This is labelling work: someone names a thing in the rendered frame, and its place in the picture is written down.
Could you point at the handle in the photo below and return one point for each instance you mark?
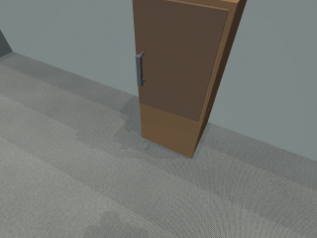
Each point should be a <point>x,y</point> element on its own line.
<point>139,69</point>

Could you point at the cupboard door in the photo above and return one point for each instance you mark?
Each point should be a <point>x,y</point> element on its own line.
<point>180,41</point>

